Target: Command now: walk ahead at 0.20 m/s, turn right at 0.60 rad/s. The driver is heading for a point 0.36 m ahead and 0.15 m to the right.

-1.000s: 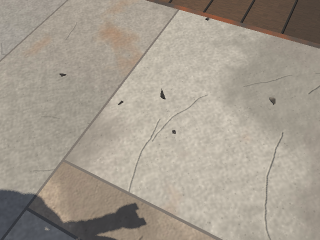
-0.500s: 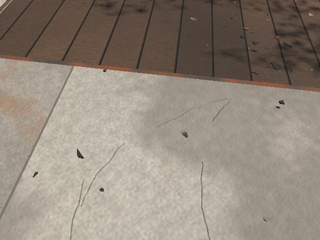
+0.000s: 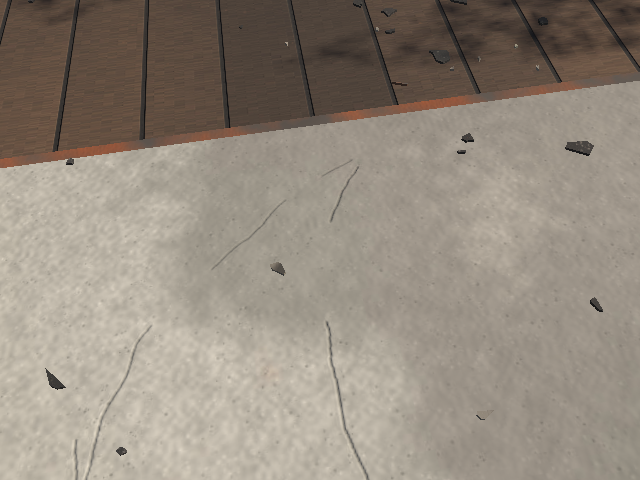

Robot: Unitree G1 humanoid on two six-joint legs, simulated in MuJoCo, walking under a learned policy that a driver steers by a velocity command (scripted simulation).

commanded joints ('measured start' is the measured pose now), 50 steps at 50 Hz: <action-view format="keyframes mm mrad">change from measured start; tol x32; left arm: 1 -25 162 48 -56 -17 -10 19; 50 -153 47 -3 94 21 -15 -5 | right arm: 1 56 -58 -14 -43 2 2 3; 50 133 -21 -1 56 5 53 -13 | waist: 1 -24 -117 -199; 27 -71 65 -6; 36 21 -306 -571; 50 -46 -126 -144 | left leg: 1 63 -12 -15 -130 115 -9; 12 499 -16 -51 -632 158 108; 15 797 342 -623 -799 -319 320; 33 569 150 149 -565 813 166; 36 101 -53 33 200 -412 26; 50 470 8 46 -448 109 39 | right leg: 1 99 -232 238 -127 176 -185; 11 61 -174 417 -46 -229 -118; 14 -409 14 115 480 -475 20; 21 -467 -160 19 679 -129 100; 32 -46 -73 -97 115 109 34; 35 613 -338 223 144 876 -125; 36 716 -550 539 77 849 -324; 42 48 -294 125 -120 433 -172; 50 -47 -254 110 -153 -125 -118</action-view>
